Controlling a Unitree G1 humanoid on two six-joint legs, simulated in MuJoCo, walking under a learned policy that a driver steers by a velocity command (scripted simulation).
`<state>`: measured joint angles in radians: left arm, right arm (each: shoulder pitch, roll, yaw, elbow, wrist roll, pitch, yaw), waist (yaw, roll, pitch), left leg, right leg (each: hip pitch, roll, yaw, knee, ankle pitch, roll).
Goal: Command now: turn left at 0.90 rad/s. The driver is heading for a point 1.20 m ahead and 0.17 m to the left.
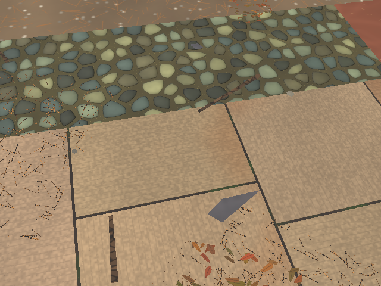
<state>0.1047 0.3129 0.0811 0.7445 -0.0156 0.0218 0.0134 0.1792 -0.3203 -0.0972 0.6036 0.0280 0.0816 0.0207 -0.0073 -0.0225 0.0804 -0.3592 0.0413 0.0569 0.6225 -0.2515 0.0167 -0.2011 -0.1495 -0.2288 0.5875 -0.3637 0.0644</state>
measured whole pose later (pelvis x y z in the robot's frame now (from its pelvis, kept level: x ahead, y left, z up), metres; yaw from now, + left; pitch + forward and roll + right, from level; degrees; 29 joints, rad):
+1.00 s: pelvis +0.06 +0.01 +0.01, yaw +3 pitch +2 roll +1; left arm 0.15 0.36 0.10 0.63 -0.04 0.06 -0.02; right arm 0.18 -0.28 -0.08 0.66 -0.01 0.01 -0.05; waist -0.01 -0.03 0.07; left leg -0.16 -0.01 0.08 0.43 -0.31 0.04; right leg -0.54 -0.03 0.02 1.01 -0.39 0.11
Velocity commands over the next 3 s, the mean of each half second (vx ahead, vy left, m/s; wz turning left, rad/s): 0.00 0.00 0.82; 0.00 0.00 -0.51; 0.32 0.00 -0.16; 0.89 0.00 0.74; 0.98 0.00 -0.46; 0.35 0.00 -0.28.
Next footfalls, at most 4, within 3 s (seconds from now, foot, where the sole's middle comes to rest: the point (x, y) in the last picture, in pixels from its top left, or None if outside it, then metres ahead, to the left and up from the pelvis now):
0.52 right None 0.15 -0.09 -0.76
1.16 right None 0.13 -0.15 -0.76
1.76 left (144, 262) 0.50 0.14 -0.76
2.24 right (142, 141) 1.01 0.19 -0.76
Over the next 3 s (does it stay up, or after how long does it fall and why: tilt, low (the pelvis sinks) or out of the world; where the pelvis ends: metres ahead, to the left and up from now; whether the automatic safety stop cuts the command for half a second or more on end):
stays up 1.26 0.32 0.01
